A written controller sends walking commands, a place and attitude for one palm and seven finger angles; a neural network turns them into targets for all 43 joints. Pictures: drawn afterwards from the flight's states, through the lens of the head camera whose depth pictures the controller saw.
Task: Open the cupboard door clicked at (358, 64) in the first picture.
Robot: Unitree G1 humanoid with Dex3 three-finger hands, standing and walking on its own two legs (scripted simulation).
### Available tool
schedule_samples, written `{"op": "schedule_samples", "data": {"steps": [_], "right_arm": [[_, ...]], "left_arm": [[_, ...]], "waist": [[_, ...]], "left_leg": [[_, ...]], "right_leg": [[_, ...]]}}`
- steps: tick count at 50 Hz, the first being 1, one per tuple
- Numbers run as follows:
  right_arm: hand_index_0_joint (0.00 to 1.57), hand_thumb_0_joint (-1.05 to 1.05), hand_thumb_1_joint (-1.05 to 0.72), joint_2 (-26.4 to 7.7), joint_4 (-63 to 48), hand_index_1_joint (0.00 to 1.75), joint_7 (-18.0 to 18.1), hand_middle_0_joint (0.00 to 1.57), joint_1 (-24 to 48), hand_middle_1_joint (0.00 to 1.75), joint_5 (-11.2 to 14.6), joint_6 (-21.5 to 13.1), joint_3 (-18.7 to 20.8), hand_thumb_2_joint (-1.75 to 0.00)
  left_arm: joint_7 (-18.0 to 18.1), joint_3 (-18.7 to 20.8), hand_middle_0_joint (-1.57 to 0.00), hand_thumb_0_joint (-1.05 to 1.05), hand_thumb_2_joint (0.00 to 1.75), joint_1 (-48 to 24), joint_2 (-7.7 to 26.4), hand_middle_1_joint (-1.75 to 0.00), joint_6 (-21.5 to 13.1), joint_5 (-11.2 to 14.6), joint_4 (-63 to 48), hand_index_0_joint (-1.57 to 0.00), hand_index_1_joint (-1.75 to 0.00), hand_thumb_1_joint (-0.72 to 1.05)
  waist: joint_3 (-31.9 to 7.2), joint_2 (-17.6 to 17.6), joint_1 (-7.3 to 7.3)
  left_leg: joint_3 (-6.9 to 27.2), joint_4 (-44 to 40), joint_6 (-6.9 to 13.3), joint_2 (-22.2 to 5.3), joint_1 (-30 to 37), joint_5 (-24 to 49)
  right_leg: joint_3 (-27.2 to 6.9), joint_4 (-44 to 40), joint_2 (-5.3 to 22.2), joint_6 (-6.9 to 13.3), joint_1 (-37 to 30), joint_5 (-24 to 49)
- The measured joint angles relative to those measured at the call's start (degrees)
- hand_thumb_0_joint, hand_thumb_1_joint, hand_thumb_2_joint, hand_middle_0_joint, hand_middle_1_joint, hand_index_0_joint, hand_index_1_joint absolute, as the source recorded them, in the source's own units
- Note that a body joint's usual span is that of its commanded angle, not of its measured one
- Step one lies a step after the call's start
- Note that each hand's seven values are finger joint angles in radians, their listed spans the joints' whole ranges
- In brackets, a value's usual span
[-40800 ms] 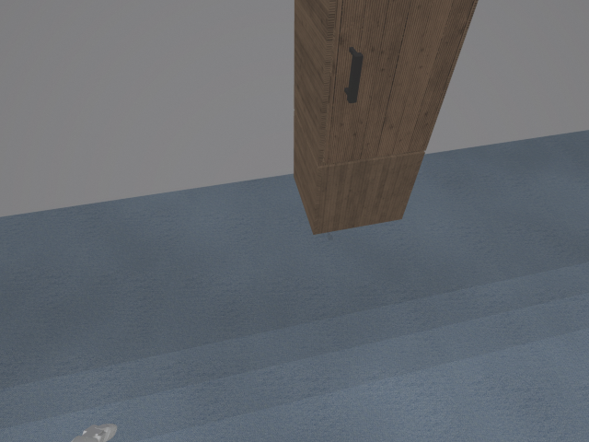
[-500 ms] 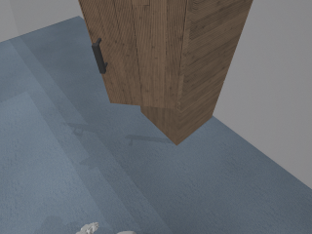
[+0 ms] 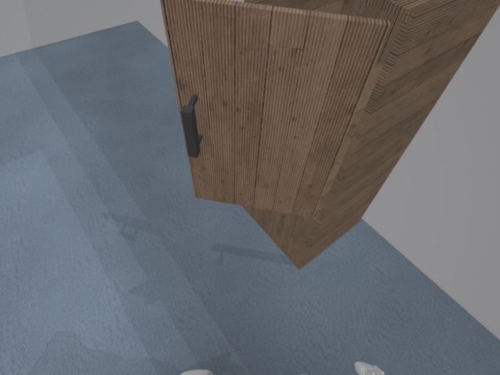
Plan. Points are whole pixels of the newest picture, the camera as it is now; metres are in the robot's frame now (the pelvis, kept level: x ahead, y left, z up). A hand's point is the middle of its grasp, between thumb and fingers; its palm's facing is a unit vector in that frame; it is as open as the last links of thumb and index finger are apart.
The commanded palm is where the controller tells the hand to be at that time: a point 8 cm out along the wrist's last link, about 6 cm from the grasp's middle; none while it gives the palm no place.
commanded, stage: come to a stop and stand still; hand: left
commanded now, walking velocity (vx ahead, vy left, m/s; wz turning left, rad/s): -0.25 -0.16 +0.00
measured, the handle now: (193, 126) +0.60 +0.20 +0.00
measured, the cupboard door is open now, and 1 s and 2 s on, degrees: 42 42 42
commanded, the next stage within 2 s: look again from close up in 1.12 s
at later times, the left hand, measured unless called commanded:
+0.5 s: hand out of the picture +0.09 +0.13 -0.15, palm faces -0.05 -0.97 -0.25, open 7.4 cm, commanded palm none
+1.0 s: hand out of the picture -0.02 +0.20 -0.17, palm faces -0.03 -0.97 -0.25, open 7.4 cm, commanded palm none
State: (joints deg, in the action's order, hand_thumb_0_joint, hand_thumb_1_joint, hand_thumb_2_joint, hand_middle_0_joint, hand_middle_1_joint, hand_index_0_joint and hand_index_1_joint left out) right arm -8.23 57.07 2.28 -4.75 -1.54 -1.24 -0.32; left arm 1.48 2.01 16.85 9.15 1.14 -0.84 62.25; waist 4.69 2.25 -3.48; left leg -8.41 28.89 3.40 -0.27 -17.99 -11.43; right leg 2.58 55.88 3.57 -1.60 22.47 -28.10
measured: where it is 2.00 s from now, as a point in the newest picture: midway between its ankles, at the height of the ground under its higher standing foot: outside the picture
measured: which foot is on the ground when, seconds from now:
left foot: down 0.00-0.32, up 0.34-0.62, down 0.64-1.00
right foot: up 0.00-0.28, down 0.30-1.00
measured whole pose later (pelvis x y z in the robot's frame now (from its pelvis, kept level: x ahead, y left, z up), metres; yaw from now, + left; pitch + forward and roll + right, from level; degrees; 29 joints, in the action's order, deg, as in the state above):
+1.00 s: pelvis -0.02 +0.01 +0.00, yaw -3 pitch -1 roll +0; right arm -11.4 54.8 0.6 -12.5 -1.2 0.0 -0.3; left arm 1.7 -1.0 18.7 11.0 1.2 -1.7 59.4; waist 1.5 -1.3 -1.6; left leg -7.1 29.1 5.0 2.6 -12.7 -16.1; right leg -0.3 29.9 5.9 -1.7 13.7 -15.7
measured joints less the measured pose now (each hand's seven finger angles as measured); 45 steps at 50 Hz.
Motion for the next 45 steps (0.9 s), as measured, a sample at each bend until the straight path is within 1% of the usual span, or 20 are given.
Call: {"op": "schedule_samples", "data": {"steps": [3, 6, 8, 12, 14, 15, 16, 18, 20, 23, 25, 27, 30, 31, 32, 34, 36, 39, 43, 45], "right_arm": [[0.20, -0.01, -0.93, 0.6, 0.3, 0.30, 0.9, 0.20, -0.4, 0.30, 0.5, 0.7, 1.0, -0.90], [0.20, -0.02, -0.94, -0.5, 0.4, 0.30, 1.1, 0.20, -1.2, 0.30, 0.2, 1.3, 1.9, -0.90], [0.20, -0.01, -0.93, -1.5, 0.7, 0.30, 1.0, 0.20, -2.1, 0.30, -0.1, 1.7, 2.4, -0.90], [0.20, -0.01, -0.92, -3.5, 1.7, 0.30, 0.6, 0.20, -4.4, 0.30, -0.4, 2.4, 3.4, -0.90], [0.20, 0.00, -0.92, -4.3, 2.0, 0.30, 0.2, 0.20, -5.9, 0.30, -0.3, 2.8, 3.8, -0.90], [0.20, 0.00, -0.92, -4.4, 2.2, 0.30, 0.0, 0.20, -6.8, 0.30, -0.1, 3.1, 3.9, -0.90], [0.20, 0.00, -0.92, -4.5, 2.3, 0.30, -0.3, 0.20, -7.5, 0.30, 0.2, 3.4, 4.1, -0.90], [0.20, 0.00, -0.92, -5.5, 2.7, 0.30, -0.7, 0.20, -8.1, 0.30, 0.4, 4.5, 4.4, -0.90], [0.19, 0.00, -0.91, -5.8, 3.2, 0.30, -0.7, 0.20, -8.4, 0.30, 0.4, 5.4, 4.4, -0.90], [0.19, 0.01, -0.91, -5.5, 3.8, 0.30, -1.0, 0.20, -9.1, 0.30, 0.7, 5.5, 4.1, -0.90], [0.19, 0.01, -0.91, -4.9, 3.9, 0.30, -1.3, 0.20, -9.5, 0.30, 0.8, 5.5, 3.9, -0.90], [0.19, 0.01, -0.91, -4.1, 3.9, 0.30, -1.5, 0.20, -9.6, 0.30, 0.9, 5.3, 3.7, -0.90], [0.19, 0.01, -0.91, -3.0, 3.8, 0.30, -1.5, 0.20, -9.4, 0.30, 0.9, 4.6, 3.2, -0.90], [0.19, 0.01, -0.91, -2.8, 3.7, 0.30, -1.5, 0.20, -9.3, 0.30, 0.9, 4.2, 3.1, -0.90], [0.19, 0.01, -0.91, -2.9, 2.9, 0.30, -1.5, 0.20, -9.4, 0.30, 0.8, 3.7, 2.8, -0.90], [0.19, 0.01, -0.91, -2.9, 1.1, 0.30, -1.4, 0.20, -9.3, 0.30, 0.6, 2.9, 2.6, -0.90], [0.19, 0.01, -0.91, -2.5, -0.6, 0.30, -1.4, 0.20, -9.1, 0.30, 0.4, 2.4, 2.0, -0.90], [0.19, 0.01, -0.92, -2.4, -2.4, 0.30, -1.1, 0.20, -9.0, 0.30, 0.4, 1.7, 1.3, -0.90], [0.20, 0.00, -0.94, -2.9, -2.9, 0.30, -1.3, 0.20, -8.1, 0.30, 0.4, 1.6, 0.6, -0.90], [0.20, 0.00, -0.94, -2.9, -3.0, 0.30, -1.5, 0.20, -7.8, 0.30, 0.4, 1.5, 0.3, -0.90]], "left_arm": [[-0.2, 0.6, -0.20, 0.00, 0.90, -2.5, 0.4, -0.30, 1.1, -0.2, -2.6, -0.20, -0.30, 0.91], [-0.2, 1.4, -0.20, 0.00, 0.90, -5.2, 1.3, -0.30, 2.1, -0.5, -4.7, -0.20, -0.30, 0.91], [-0.2, 1.8, -0.20, 0.00, 0.90, -6.9, 1.9, -0.30, 2.4, -0.5, -5.9, -0.20, -0.30, 0.91], [-0.1, 1.8, -0.20, 0.00, 0.90, -9.6, 2.9, -0.30, 2.1, -0.6, -7.8, -0.20, -0.30, 0.91], [-0.1, 1.6, -0.20, 0.00, 0.90, -10.3, 3.2, -0.30, 1.4, -0.5, -8.5, -0.20, -0.30, 0.91], [-0.1, 1.4, -0.20, 0.00, 0.90, -10.2, 3.5, -0.30, 0.9, -0.5, -8.9, -0.20, -0.30, 0.91], [0.1, 1.3, -0.20, 0.00, 0.90, -10.0, 3.8, -0.30, 0.2, -0.6, -9.0, -0.20, -0.30, 0.91], [0.4, 0.5, -0.20, 0.00, 0.90, -10.0, 2.8, -0.30, -0.5, -0.8, -8.1, -0.20, -0.30, 0.91], [0.4, -0.4, -0.20, 0.00, 0.90, -9.3, 1.9, -0.30, -0.8, -0.7, -7.2, -0.20, -0.30, 0.91], [0.2, -1.1, -0.20, 0.00, 0.90, -8.3, 0.6, -0.30, -0.9, -0.5, -6.1, -0.20, -0.30, 0.91], [0.1, -1.3, -0.20, 0.00, 0.90, -7.6, 0.1, -0.30, -0.9, -0.5, -5.6, -0.20, -0.30, 0.90], [0.3, -1.0, -0.20, 0.00, 0.90, -7.1, -0.1, -0.30, -1.0, -0.5, -5.3, -0.20, -0.30, 0.91], [0.2, -0.5, -0.20, 0.00, 0.90, -6.3, 0.5, -0.30, -1.1, -0.6, -4.6, -0.20, -0.30, 0.92], [0.2, -0.4, -0.20, 0.00, 0.90, -6.0, 0.8, -0.30, -1.0, -0.5, -4.2, -0.20, -0.30, 0.92], [0.8, -0.6, -0.20, 0.00, 0.90, -5.5, 0.8, -0.30, -1.2, -0.4, -3.9, -0.20, -0.30, 0.91], [1.6, -0.9, -0.20, 0.00, 0.90, -4.4, 0.9, -0.30, -1.3, -0.4, -3.9, -0.20, -0.30, 0.91], [1.8, -1.1, -0.20, 0.00, 0.90, -3.1, 1.4, -0.30, -0.9, -0.5, -3.9, -0.20, -0.30, 0.91], [1.5, -1.8, -0.20, 0.00, 0.90, -1.6, 1.6, -0.30, -0.1, -0.5, -3.7, -0.20, -0.30, 0.91], [0.9, -2.3, -0.20, 0.00, 0.90, 0.2, 1.9, -0.30, 0.1, -0.5, -3.5, -0.20, -0.30, 0.91], [0.6, -2.6, -0.20, 0.00, 0.90, 0.8, 2.0, -0.30, 0.3, -0.6, -3.4, -0.20, -0.30, 0.91]], "waist": [[0.1, -0.7, 1.10], [0.2, -1.3, 2.26], [0.2, -2.0, 2.94], [0.0, -3.5, 4.28], [-0.4, -4.0, 4.70], [-0.9, -3.5, 4.78], [-1.4, -3.0, 4.68], [-1.1, -4.3, 5.19], [-1.1, -4.6, 5.44], [-1.3, -4.1, 5.42], [-1.5, -3.5, 5.09], [-1.5, -2.7, 4.48], [-1.4, -1.7, 3.54], [-1.5, -1.6, 3.36], [-1.6, -2.3, 3.30], [-1.4, -2.9, 3.45], [-1.5, -2.5, 3.13], [-1.8, -3.4, 2.75], [-2.3, -3.9, 2.14], [-2.7, -3.8, 2.00]], "left_leg": [[-0.5, -0.8, 0.1, -1.0, 0.5, -0.1], [-0.7, -0.8, -0.3, -2.1, 0.4, -0.3], [-0.5, -0.5, -0.8, -3.0, 0.3, -0.5], [0.3, 0.4, -2.0, -4.4, -0.4, -0.7], [0.7, 1.7, -2.8, -4.8, -1.2, -1.1], [0.6, 2.8, -3.4, -4.6, -1.8, -1.6], [0.5, 4.4, -3.9, -4.3, -2.6, -2.7], [3.7, 10.5, -4.6, -3.2, -4.2, -11.8], [5.8, 17.5, -5.2, -1.4, -5.3, -16.1], [6.4, 22.8, -6.1, 0.0, -5.0, -16.0], [6.3, 22.2, -6.5, 0.5, -3.8, -15.4], [6.1, 19.1, -6.6, 0.6, -2.1, -15.4], [5.6, 9.4, -6.3, 0.8, 1.8, -12.0], [5.5, 5.0, -6.1, 0.7, 3.5, -8.9], [5.3, 2.2, -5.7, -0.1, 4.7, -5.0], [5.1, 3.4, -3.0, -0.3, 4.1, -6.2], [4.4, 5.6, -1.5, 0.4, 3.5, -7.9], [3.8, 6.4, -0.4, 0.9, 3.7, -8.3], [2.7, 5.0, 0.5, 1.5, 4.6, -7.5], [2.2, 3.6, 0.9, 1.9, 4.9, -6.7]], "right_leg": [[-0.2, 0.8, -1.2, -0.3, 3.1, 0.3], [-0.9, 3.4, -2.0, -0.6, 5.1, 1.2], [-1.0, 2.1, -2.2, -0.6, 4.7, 1.4], [-0.4, -8.0, -1.9, 0.1, -0.1, 2.4], [0.2, -16.3, -1.7, 0.5, -4.2, 7.2], [0.1, -21.2, -1.2, 0.9, -6.7, 11.3], [-0.2, -23.7, -0.8, 1.1, -7.9, 10.1], [0.2, -22.6, -1.3, 1.5, -7.9, 8.0], [0.0, -23.4, -1.2, 1.7, -8.8, 8.4], [-0.2, -25.8, -0.9, 1.9, -10.5, 10.0], [-0.2, -27.0, -0.6, 1.9, -11.1, 10.6], [-0.1, -27.8, -0.3, 1.8, -11.5, 11.1], [0.1, -27.4, 0.2, 1.3, -11.1, 11.2], [0.2, -26.7, 0.2, 1.0, -10.7, 10.9], [0.6, -25.6, -0.3, 0.7, -10.1, 10.5], [0.9, -22.8, -0.3, 0.0, -8.8, 9.2], [0.1, -21.4, 0.4, -0.4, -8.3, 8.7], [-0.4, -21.5, 0.8, 0.0, -8.7, 8.8], [-1.5, -23.1, 1.3, -0.7, -9.4, 10.3], [-2.0, -23.9, 1.7, -0.5, -9.3, 10.9]]}}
